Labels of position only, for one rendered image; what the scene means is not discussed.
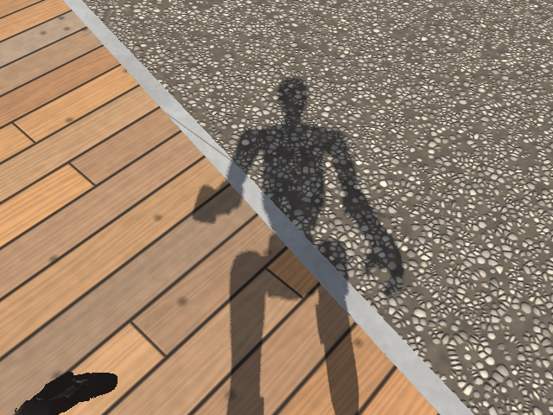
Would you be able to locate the robot left hand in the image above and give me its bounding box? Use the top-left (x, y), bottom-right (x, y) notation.
top-left (15, 372), bottom-right (118, 415)

